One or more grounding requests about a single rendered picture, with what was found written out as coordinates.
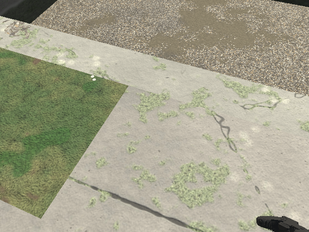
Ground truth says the right robot hand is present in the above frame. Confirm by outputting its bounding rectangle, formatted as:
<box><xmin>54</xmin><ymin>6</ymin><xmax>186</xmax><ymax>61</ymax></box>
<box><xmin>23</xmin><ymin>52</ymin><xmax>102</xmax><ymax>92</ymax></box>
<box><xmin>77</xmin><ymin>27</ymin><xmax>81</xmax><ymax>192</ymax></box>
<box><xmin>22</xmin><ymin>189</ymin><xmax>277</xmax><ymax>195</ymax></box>
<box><xmin>256</xmin><ymin>216</ymin><xmax>309</xmax><ymax>232</ymax></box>

